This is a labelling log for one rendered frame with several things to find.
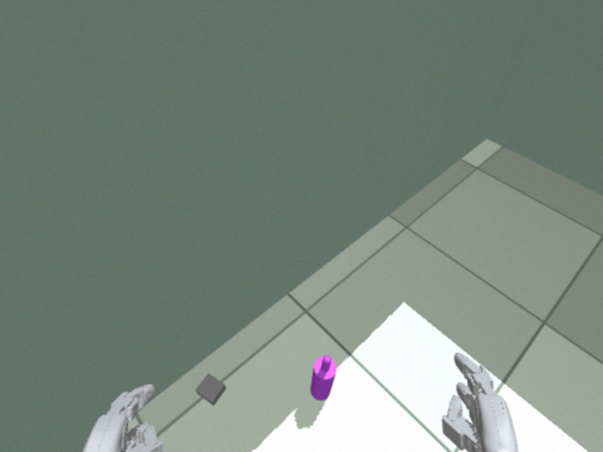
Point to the right robot hand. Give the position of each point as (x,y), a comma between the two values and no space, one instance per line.
(488,412)

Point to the left robot hand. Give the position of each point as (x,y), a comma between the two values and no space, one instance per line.
(109,433)

